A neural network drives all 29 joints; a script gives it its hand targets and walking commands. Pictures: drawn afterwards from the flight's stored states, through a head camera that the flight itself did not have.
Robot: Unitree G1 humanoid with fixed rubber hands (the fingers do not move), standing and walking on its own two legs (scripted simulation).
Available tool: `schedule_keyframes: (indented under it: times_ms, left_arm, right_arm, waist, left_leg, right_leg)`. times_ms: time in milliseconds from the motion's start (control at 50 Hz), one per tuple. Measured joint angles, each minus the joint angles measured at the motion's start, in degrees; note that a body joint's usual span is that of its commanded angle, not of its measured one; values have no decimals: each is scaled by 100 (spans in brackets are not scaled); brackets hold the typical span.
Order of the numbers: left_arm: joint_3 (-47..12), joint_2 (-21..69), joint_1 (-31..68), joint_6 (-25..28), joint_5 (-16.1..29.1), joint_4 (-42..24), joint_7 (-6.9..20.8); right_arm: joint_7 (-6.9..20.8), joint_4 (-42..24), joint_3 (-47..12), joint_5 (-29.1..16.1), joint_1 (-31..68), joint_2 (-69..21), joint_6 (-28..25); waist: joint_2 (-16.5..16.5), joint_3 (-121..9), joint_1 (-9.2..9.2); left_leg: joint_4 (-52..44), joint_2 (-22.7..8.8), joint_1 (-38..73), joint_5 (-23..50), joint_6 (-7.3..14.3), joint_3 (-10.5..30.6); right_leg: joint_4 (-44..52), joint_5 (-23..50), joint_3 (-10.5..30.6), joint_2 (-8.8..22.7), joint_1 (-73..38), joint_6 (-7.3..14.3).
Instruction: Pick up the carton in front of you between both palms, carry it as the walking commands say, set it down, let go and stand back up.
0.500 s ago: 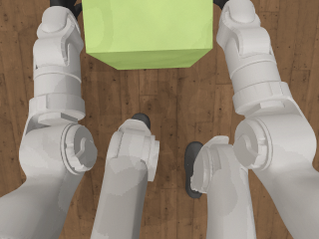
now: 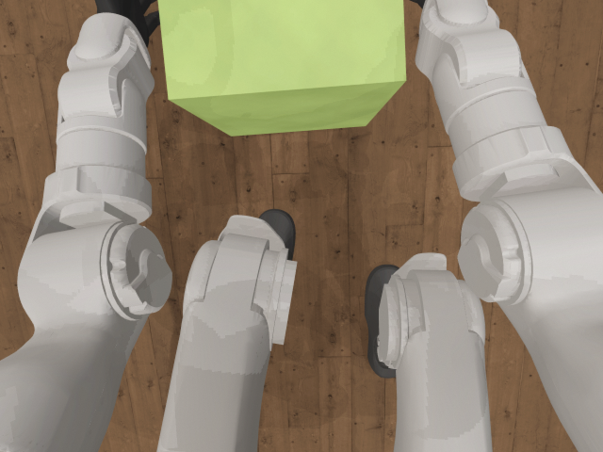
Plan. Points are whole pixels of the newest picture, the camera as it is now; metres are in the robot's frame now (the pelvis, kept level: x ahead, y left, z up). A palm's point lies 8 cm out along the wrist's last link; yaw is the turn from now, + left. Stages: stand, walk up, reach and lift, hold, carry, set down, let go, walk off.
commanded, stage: set down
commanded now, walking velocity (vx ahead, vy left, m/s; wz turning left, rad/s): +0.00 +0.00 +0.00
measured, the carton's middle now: (287, 30) +0.52 +0.15 -0.26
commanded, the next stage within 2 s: none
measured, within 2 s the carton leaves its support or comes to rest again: rests again in 0.84 s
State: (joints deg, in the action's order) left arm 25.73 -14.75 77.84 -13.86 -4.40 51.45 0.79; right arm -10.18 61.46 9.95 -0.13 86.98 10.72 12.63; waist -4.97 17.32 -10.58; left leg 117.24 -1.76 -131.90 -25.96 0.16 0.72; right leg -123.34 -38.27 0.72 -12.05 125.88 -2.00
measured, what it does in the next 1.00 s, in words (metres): stands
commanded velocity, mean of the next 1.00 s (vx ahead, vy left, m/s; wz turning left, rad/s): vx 0.00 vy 0.00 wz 0.00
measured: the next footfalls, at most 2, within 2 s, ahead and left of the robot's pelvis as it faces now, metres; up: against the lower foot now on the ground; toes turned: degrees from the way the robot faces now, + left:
none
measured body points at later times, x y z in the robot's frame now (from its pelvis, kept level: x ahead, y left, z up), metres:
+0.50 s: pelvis +0.00 -0.01 -0.02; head +0.37 +0.04 +0.23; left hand +0.50 +0.31 -0.18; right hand +0.58 +0.01 -0.18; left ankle +0.14 +0.12 -0.36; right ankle +0.08 -0.11 -0.36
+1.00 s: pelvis +0.00 +0.00 -0.02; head +0.38 +0.05 +0.20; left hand +0.48 +0.35 -0.21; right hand +0.59 -0.04 -0.21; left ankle +0.14 +0.12 -0.36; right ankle +0.08 -0.10 -0.36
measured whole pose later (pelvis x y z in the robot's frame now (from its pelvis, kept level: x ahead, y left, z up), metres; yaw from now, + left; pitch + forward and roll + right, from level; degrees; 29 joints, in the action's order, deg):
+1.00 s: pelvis +0.00 +0.00 -0.02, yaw +1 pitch +33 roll +0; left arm 23.2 -26.4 82.6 -2.4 6.4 66.2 0.2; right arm -7.1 59.9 -3.9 -9.8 89.7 20.9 9.2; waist -2.1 29.5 -9.0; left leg 121.8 -2.4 -128.1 -27.1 1.0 -0.9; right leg -128.6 -40.0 1.0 -10.8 122.1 -2.3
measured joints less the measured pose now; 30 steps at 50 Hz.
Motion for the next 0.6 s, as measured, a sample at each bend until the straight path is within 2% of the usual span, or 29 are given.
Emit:
schedule_keyframes:
  times_ms: [120,240,400,600]
  left_arm:
    - [149,-145,134,61,55,99,31]
    - [158,-374,393,18,2,339,143]
    - [226,-462,496,124,-88,503,330]
    - [530,-412,438,320,-191,577,523]
  right_arm:
    - [102,12,-153,-99,214,15,-57]
    - [180,188,-195,55,456,12,-16]
    - [397,287,-63,67,545,53,-106]
    - [554,230,153,367,463,-11,-268]
  waist:
    - [118,368,47]
    - [13,597,71]
    - [122,647,48]
    - [203,633,101]
  left_leg:
    - [70,-18,105,93,-34,-31]
    - [160,-42,231,54,-95,0]
    - [293,-30,227,-35,-80,17]
    - [388,-6,199,-81,-47,-31]
  right_leg:
    - [-145,94,13,-19,-40,13]
    - [-254,83,-32,-45,-125,78]
    - [-360,-29,-63,-29,-167,81]
    - [-476,-129,-34,8,-174,67]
